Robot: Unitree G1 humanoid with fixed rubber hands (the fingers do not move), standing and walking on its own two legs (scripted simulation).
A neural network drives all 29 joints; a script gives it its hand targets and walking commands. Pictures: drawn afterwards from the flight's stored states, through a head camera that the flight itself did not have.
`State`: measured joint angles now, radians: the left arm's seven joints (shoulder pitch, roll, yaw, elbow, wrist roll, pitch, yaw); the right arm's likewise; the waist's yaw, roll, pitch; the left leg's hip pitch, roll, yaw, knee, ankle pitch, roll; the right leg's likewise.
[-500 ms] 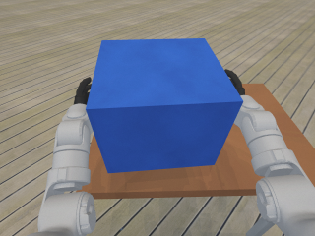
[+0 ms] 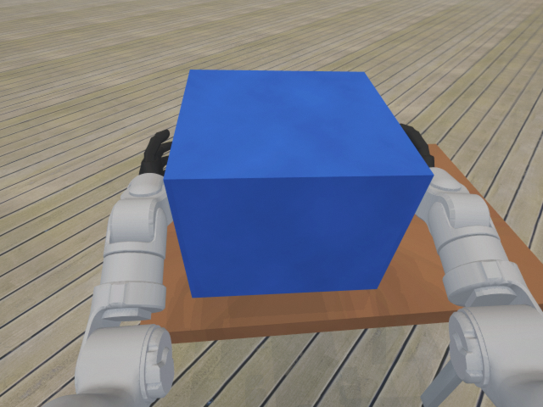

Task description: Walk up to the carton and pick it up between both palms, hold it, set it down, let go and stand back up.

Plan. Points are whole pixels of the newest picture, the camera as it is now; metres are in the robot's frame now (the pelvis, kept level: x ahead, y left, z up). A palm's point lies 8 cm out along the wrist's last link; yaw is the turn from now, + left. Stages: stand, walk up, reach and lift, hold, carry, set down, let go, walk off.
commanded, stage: reach and lift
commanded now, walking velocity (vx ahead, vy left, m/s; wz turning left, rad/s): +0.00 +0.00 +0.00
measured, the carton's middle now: (282, 178) +0.42 -0.01 +0.17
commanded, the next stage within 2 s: hold in 0.32 s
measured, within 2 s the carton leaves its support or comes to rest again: neither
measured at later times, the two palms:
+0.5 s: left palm (137, 164) +0.38 +0.20 +0.23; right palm (410, 150) +0.39 -0.18 +0.23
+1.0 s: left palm (131, 157) +0.37 +0.20 +0.25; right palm (417, 139) +0.38 -0.18 +0.25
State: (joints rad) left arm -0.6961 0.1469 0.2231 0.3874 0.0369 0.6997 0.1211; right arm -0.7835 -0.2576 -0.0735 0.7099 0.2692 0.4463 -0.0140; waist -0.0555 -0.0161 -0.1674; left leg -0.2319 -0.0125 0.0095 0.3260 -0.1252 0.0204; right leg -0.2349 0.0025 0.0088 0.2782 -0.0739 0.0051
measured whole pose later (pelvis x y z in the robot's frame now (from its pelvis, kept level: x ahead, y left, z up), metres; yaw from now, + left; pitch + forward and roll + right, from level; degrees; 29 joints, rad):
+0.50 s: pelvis +0.02 -0.01 +0.00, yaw +2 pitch +0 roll -1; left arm -0.64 0.20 0.25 0.21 0.04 0.77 0.04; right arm -0.75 -0.25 0.00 0.48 0.36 0.56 -0.15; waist -0.08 -0.01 -0.16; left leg -0.17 0.00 -0.05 0.35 -0.17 0.00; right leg -0.13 0.03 -0.03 0.24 -0.10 -0.01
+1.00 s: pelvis +0.01 -0.01 +0.00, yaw +2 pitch +0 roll -1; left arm -0.73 0.19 0.31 0.29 0.07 0.84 0.02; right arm -0.85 -0.24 -0.07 0.55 0.30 0.67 -0.12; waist -0.06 0.01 -0.20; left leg -0.20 0.00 -0.04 0.34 -0.14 0.00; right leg -0.18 0.03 -0.01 0.26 -0.09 -0.01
